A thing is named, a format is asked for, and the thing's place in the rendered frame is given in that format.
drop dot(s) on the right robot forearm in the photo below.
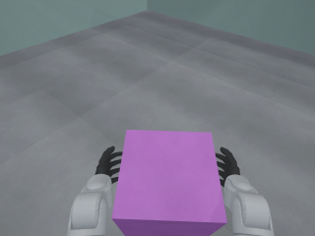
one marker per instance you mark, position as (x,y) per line
(250,212)

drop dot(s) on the carton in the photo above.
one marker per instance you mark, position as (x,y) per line
(168,185)

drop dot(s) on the right robot hand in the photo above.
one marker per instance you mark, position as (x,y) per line
(229,166)

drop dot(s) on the left robot forearm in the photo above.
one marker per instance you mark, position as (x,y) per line
(89,211)

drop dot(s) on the left robot hand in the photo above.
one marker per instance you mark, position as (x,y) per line
(104,164)

